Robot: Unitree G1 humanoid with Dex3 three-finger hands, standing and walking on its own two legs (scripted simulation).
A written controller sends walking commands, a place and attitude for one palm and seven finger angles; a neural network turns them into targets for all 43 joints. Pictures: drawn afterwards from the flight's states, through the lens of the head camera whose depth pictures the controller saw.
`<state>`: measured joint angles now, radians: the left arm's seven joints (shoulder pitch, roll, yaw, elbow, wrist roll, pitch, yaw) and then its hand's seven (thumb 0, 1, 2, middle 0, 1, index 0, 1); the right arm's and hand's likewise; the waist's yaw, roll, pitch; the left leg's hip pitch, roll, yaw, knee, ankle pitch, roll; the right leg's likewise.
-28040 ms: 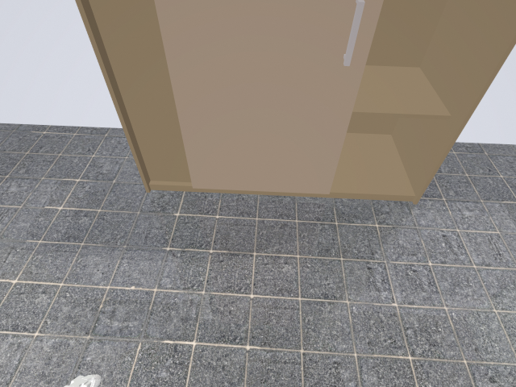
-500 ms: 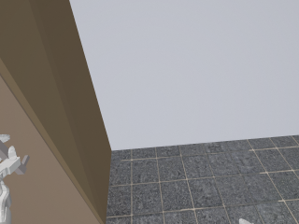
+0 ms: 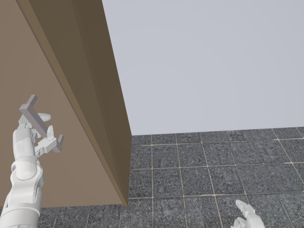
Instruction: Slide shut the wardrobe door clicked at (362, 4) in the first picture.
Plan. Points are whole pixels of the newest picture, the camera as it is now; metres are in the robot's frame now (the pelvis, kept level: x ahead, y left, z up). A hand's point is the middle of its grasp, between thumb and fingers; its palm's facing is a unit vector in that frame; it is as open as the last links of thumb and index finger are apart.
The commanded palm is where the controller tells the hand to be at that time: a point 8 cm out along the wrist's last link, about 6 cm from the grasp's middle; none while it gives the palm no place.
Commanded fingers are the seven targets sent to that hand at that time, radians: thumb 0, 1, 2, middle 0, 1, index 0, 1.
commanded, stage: stop walking and hold the door there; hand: left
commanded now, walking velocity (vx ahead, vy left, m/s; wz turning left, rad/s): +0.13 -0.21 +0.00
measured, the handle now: (46, 125) +0.35 +0.33 +0.09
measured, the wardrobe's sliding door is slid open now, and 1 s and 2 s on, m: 0.00 0.00 0.00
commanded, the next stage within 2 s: loosen the grip on the handle in 1.10 s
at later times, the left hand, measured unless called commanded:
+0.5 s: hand (51, 138) +0.31 +0.29 +0.09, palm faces +0.43 -0.87 -0.24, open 5.6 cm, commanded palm +0.27 +0.30 +0.09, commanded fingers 0.00 0.90 0.90 -0.45 -1.40 -0.45 -1.40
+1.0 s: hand (52, 138) +0.31 +0.29 +0.09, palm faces +0.51 -0.82 -0.27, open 5.9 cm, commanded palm +0.27 +0.31 +0.09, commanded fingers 0.00 0.90 0.90 -0.45 -1.40 -0.45 -1.40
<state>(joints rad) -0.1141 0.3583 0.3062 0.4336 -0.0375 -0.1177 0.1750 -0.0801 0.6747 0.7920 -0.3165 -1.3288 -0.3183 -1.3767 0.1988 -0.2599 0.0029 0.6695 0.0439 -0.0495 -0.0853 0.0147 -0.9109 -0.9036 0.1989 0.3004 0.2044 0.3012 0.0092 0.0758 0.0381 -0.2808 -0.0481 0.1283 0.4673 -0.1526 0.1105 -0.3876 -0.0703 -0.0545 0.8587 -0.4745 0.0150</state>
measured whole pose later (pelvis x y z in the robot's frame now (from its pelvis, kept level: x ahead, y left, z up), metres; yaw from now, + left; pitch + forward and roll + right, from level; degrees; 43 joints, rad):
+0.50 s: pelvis +0.01 +0.04 +0.01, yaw -1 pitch -2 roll +0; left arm -0.02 0.28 0.21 0.28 -0.06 -0.10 0.19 -0.03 0.74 0.79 -0.32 -1.33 -0.34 -1.39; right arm 0.23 -0.22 0.06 0.71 0.01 -0.06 -0.08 0.02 -0.91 -0.90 0.20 0.30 0.21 0.30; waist 0.04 0.04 0.02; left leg -0.14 -0.07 0.05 0.28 -0.10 0.07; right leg -0.24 0.00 0.02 0.55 -0.32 -0.01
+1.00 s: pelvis +0.04 +0.00 +0.01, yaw -1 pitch +0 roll +0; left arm 0.07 0.31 0.32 0.30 -0.09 -0.14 0.17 -0.05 0.69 0.85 -0.38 -1.26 -0.31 -1.40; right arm 0.20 -0.28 0.01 0.70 0.03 -0.05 -0.11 0.01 -0.91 -0.90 0.20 0.30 0.21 0.30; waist 0.03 0.06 -0.05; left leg -0.21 -0.01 0.03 0.42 -0.21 0.02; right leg -0.19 0.05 0.00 0.41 -0.23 -0.04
